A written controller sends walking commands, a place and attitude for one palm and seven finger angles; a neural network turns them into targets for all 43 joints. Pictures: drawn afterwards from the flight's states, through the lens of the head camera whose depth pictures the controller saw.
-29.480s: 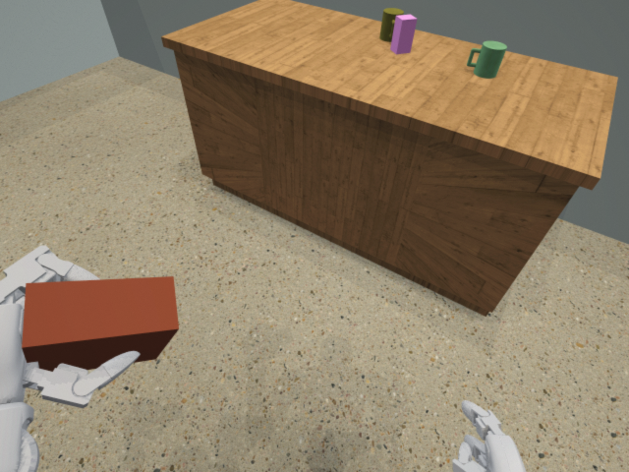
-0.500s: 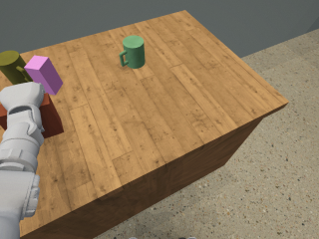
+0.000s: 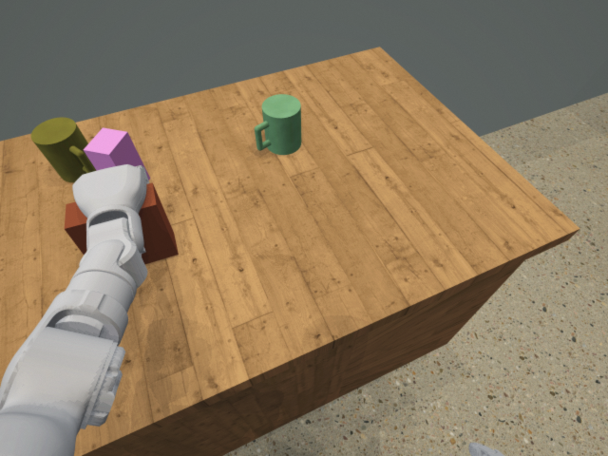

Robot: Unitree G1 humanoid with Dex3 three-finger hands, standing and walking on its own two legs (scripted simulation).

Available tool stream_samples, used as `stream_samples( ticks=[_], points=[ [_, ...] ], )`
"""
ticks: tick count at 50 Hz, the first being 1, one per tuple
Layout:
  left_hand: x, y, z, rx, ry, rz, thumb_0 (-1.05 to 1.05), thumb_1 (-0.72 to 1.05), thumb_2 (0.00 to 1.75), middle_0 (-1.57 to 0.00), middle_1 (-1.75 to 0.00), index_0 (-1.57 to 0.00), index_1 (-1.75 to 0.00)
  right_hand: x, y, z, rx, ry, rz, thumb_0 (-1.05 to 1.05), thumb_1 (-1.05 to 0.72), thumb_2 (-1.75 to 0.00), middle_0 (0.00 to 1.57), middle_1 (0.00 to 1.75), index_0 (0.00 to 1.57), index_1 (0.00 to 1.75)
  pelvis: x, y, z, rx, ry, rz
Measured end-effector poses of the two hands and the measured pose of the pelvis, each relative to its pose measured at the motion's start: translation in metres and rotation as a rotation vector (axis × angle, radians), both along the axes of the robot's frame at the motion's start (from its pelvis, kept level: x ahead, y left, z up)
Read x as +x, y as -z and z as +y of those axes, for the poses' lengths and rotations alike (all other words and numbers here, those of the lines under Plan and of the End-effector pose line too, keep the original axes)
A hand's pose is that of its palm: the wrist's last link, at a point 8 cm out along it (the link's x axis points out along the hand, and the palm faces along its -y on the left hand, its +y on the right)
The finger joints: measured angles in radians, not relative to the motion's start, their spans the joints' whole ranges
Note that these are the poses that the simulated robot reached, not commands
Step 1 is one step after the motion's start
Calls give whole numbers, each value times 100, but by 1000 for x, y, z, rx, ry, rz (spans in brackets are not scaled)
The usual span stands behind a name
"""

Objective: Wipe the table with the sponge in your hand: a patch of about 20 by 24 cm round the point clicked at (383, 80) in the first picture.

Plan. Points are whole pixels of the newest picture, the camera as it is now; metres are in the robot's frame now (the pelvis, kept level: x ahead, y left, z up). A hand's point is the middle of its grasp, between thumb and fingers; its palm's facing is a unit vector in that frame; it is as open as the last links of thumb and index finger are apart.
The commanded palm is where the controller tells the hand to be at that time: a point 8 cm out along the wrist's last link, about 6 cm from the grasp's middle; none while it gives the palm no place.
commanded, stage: slide across to the middle lane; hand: left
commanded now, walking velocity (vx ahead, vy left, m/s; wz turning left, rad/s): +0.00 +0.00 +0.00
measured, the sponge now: (130, 238) +0.41 +0.29 +0.00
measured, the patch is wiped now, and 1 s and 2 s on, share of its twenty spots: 0.15 0.25 0.45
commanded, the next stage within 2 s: wipe back along the middle lane in 0.04 s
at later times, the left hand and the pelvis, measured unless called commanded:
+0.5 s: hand (152, 229) +0.41 +0.24 +0.04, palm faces -0.06 +0.01 -1.00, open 9.8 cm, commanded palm +0.38 +0.22 +0.07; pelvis +0.00 -0.01 +0.00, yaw -1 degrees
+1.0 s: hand (157, 248) +0.38 +0.23 +0.04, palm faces -0.04 -0.01 -1.00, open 9.8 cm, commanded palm +0.34 +0.20 +0.07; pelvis +0.00 -0.01 +0.01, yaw +0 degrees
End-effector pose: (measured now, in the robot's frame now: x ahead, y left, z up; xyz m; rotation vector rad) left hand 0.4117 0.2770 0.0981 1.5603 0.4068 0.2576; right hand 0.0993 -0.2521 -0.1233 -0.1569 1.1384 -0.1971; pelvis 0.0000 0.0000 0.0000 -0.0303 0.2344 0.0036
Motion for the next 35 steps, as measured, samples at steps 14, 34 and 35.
stream_samples(
  ticks=[14,34,35],
  points=[
    [0,3,-28,-1,-13,-13,-1,-50,112,-76,-142,-75,-144,5,-1,-10,11,6,11,1,-91,-89,20,30,20,30,4,-2,-9,7,10,-12],
    [-31,4,-50,6,-19,-35,-1,-47,111,-73,-144,-71,-147,28,-10,-12,25,-17,-78,1,-91,-89,20,30,20,30,-3,-4,-15,17,12,-57],
    [-32,4,-50,6,-19,-36,-1,-47,111,-72,-144,-71,-147,30,-11,-11,26,-20,-86,1,-91,-89,20,30,20,30,-4,-4,-15,17,12,-58]
  ],
)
